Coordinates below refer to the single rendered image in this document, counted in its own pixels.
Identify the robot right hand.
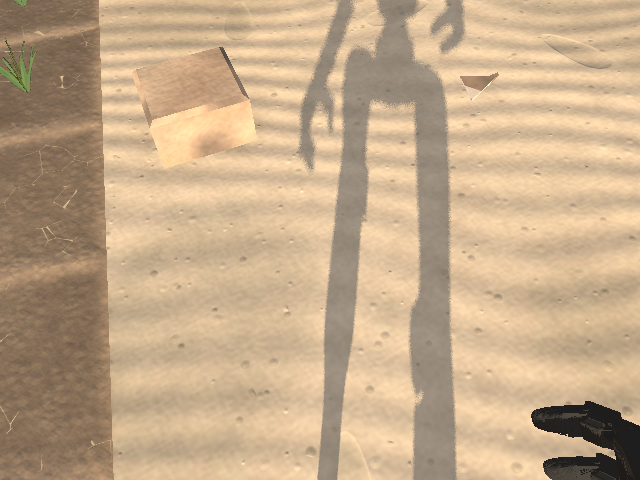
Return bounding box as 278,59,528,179
531,401,640,480

